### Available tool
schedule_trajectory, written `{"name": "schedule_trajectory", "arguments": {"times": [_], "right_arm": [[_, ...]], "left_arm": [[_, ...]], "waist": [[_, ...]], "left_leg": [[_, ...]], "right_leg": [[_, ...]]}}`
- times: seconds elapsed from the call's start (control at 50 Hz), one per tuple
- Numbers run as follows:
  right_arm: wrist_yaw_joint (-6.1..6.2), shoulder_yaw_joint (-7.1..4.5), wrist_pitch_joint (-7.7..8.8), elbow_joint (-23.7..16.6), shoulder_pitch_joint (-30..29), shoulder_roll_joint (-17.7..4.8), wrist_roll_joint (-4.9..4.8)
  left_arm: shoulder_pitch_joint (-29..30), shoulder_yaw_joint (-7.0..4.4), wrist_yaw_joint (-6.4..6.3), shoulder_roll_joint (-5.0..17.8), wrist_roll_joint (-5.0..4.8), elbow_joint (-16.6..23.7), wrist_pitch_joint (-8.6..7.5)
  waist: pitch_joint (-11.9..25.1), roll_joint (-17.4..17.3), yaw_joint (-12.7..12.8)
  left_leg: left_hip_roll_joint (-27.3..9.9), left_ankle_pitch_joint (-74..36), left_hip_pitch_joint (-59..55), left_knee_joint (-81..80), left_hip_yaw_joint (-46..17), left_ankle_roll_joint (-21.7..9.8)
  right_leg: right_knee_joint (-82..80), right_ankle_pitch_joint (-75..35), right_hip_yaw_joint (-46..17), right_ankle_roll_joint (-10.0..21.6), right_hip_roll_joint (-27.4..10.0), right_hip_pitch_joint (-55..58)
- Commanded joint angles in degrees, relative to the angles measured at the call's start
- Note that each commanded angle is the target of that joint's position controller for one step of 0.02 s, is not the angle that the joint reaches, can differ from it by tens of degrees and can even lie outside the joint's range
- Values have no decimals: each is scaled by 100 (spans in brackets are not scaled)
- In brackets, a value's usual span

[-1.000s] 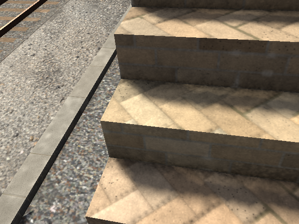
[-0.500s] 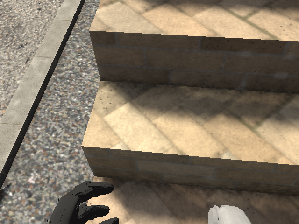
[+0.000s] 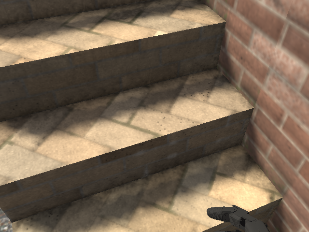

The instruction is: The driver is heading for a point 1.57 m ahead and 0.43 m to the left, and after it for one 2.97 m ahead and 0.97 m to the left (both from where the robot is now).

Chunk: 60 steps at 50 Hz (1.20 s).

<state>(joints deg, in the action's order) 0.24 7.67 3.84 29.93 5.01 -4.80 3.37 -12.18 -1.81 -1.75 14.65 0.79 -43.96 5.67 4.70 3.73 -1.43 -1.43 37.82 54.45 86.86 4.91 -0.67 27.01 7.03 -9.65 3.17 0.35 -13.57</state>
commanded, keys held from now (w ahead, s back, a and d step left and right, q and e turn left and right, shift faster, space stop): e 0.12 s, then q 0.60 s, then w+q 0.28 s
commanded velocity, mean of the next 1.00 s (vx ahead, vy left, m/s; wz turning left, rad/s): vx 0.08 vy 0.00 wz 0.18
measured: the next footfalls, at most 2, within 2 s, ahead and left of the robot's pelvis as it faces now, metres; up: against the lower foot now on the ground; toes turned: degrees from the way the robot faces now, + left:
right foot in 0.42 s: +0.02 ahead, -0.13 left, +0.00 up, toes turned -5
left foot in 0.82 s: +0.09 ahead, +0.10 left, +0.20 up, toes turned +9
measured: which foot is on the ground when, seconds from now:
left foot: down 0.00-0.40, up 0.42-0.80, down 0.82-1.00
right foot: down 0.00-0.00, up 0.02-0.40, down 0.42-0.92, up 0.94-1.00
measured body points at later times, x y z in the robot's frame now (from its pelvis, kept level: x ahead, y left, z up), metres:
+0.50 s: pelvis +0.02 -0.05 -0.03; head +0.02 -0.07 +0.42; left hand +0.06 +0.19 -0.16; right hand +0.21 -0.25 -0.11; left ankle +0.05 +0.10 -0.49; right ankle -0.02 -0.13 -0.76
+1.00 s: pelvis +0.03 -0.01 +0.02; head +0.02 -0.02 +0.47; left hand +0.07 +0.29 -0.08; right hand +0.27 -0.19 -0.04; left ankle +0.04 +0.09 -0.57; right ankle -0.03 -0.12 -0.69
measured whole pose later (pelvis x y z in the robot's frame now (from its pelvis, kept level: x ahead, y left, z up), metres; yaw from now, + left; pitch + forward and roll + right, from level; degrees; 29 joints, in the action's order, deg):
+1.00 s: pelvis +0.03 -0.01 +0.02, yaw +13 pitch +2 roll +5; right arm 2.3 1.5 0.1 30.9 7.9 -11.0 2.2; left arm -17.6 -0.5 0.5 19.6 1.7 -41.8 2.9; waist 4.4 5.0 -3.0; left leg 8.4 51.4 44.9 81.1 5.7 -7.7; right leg 45.0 15.9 1.7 11.5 -7.0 -16.2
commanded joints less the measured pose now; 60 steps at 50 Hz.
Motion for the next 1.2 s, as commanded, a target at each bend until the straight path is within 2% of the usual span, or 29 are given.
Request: {"name": "schedule_trajectory", "arguments": {"times": [0.02,0.04,0.08,0.1,0.14,0.24,0.3,0.36,0.38,0.4,0.44,0.46,0.48,0.5,0.54,0.56,0.6,0.68,0.72,0.78,0.84,0.86,0.94,0.98,1.0,1.06,1.12,1.16,1.2], "right_arm": [[165,-746,18,-538,981,-1720,346],[238,-712,73,-514,796,-1678,415],[443,-643,19,-65,-228,-1038,-199],[479,-593,-67,171,-198,-752,-265],[382,-594,-85,225,-213,-674,-25],[242,-692,-17,250,54,-929,-153],[338,-832,-144,176,82,-1207,-137],[397,-785,-269,63,-37,-1046,-251],[394,-740,-328,67,91,-861,-314],[329,-622,-411,5,59,-341,-323],[120,-396,-226,-178,-554,512,-452],[-1,-466,-88,-15,480,180,-537],[-15,-529,-48,75,912,-196,-468],[84,-421,-43,-194,131,-103,-491],[238,-306,-262,-552,-1127,-164,-472],[235,-363,-301,-624,-1398,-215,-447],[161,-294,-351,-676,-1089,-34,-384],[16,-43,-328,-1176,-1900,247,-301],[-11,63,-390,-1435,-2318,482,-274],[-58,-178,-400,-1024,-1020,-180,-151],[-69,-346,-481,-641,-608,-444,-320],[-67,-479,-452,-600,-463,-686,-378],[153,-812,-443,-193,437,-1179,-263],[320,-926,-298,-128,1189,-1588,26],[373,-809,-52,-169,1060,-1363,58],[282,-594,53,-59,551,-662,-315],[329,-535,39,-199,-204,-583,-298],[370,-511,37,-227,-39,-567,-319],[456,-657,-73,-540,-224,-949,-476]], "left_arm": [[788,-184,208,517,-65,790,-201],[944,-209,332,455,-52,949,-334],[711,-96,467,197,-28,1440,-384],[331,-75,368,238,-36,1359,-323],[-53,-79,337,289,-150,1081,-250],[-461,183,392,-203,-287,881,-288],[-688,148,315,-80,-115,502,-190],[-803,57,236,27,27,198,-82],[-703,82,185,-76,56,132,-80],[-1133,150,123,-238,263,-61,-146],[-1089,168,112,-100,370,-344,-328],[-1080,-100,86,651,254,-150,-389],[-782,-217,104,1073,117,1,-393],[-617,-289,43,1400,183,282,-319],[-227,-130,-157,1046,234,388,-227],[-722,34,-259,596,302,277,-286],[-939,101,-373,489,264,231,-290],[-894,43,-431,681,264,260,-78],[-1556,42,-495,682,113,-58,-32],[-1077,-297,-311,1538,-10,-18,-147],[-1003,-205,-292,1257,-199,84,4],[-1205,-34,-225,836,52,-34,-22],[73,9,126,1023,83,662,-328],[796,193,375,638,91,1443,-603],[937,291,484,315,125,1840,-739],[184,431,628,74,180,1946,-874],[-680,405,519,272,174,1594,-777],[-638,542,370,-141,228,1694,-612],[-643,448,248,-165,178,1445,-387]], "waist": [[1468,-2619,-807],[1287,-2190,-700],[-402,-1244,277],[-559,-878,440],[-366,-513,506],[-290,-780,339],[-119,-831,234],[-325,-920,85],[-450,-819,-6],[-162,-428,149],[-168,604,254],[507,805,-132],[932,485,-238],[491,25,-25],[-350,-146,184],[-482,-414,430],[-217,-364,330],[329,-62,475],[465,225,543],[780,317,-133],[392,483,-309],[729,88,-453],[-249,-258,-829],[351,-1584,-715],[775,-1390,-229],[45,-1020,536],[-34,-491,1068],[-133,-385,1135],[-352,-343,787]], "left_leg": [[-1668,234,-3085,-5663,-5792,-2011],[-1822,311,-2741,-6351,-6776,-2092],[-1528,1420,-1476,-5232,-4106,-1191],[-1261,892,-1306,-4351,-2592,-763],[-876,-3,-819,-3843,-1137,-528],[-1021,-1150,-1555,-3933,-1653,-845],[-1068,-1495,-1652,-3634,-1774,-945],[-972,-437,-1085,-2973,-1948,-921],[-764,-233,-1126,-2473,-1864,-793],[-424,234,-536,-833,-1596,-534],[319,569,1639,2706,-1032,-95],[209,722,1636,3951,-719,281],[106,617,1833,4459,-817,573],[-133,443,2747,4797,-1165,840],[-488,32,3158,3652,-1259,1050],[-372,-341,3395,4383,-1677,1039],[-313,-713,3632,4539,-1596,883],[-334,-1113,1813,1876,-110,666],[-233,-434,503,903,208,489],[36,480,-240,193,121,-67],[600,734,-1249,-1775,684,-271],[724,73,-2148,-1442,152,-657],[571,319,-2448,-3118,-1526,-1267],[-236,876,-2689,-5095,-4517,-1594],[-313,935,-2627,-5565,-5591,-1490],[301,-619,-1155,-4421,-3964,-1039],[534,-1509,888,-3314,-3002,-850],[900,-1680,577,-3417,-2517,-527],[1216,-672,-214,-3259,-2115,-375]], "right_leg": [[4015,-268,-45,170,705,-1656],[6694,767,-1001,-86,854,-2150],[7363,858,-381,-297,348,-3032],[6937,404,132,-307,131,-2930],[6840,-250,799,-332,246,-1950],[4363,254,563,-217,-164,-1714],[1669,-324,1336,-53,-269,-632],[-27,-1326,1576,190,-212,17],[-814,-1309,1500,135,-178,-58],[-841,-1180,1116,136,-420,547],[-116,-6663,465,-16,-1352,1694],[333,-8378,254,454,-2113,1989],[287,-8105,-147,941,-2447,2329],[-344,-5159,-823,1550,-2905,2145],[-977,-3154,-1031,1560,-2832,1773],[-960,-3130,-1047,1461,-2870,1724],[-885,-3105,-354,1119,-2463,2129],[-1467,-2850,1213,620,-1437,1209],[-1910,-3072,1322,721,-1529,829],[-1497,-5273,1747,940,-1929,1592],[-1146,-4065,1824,1069,-1839,1525],[-795,-3758,2128,974,-1444,675],[120,-1006,2254,1023,-507,-936],[3563,1482,917,1012,23,-1750],[5284,1437,91,861,354,-1949],[6654,1695,-136,188,381,-1912],[6284,1185,391,-63,420,-247],[2379,1493,424,169,181,132],[-1410,-146,732,412,111,633]]}}
Velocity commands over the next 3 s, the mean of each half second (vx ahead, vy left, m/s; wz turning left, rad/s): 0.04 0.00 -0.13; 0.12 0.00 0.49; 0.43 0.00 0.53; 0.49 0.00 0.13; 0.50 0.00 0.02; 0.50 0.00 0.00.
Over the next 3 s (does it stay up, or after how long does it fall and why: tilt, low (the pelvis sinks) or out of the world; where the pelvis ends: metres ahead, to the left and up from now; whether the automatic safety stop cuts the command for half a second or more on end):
stays up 0.53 0.00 0.38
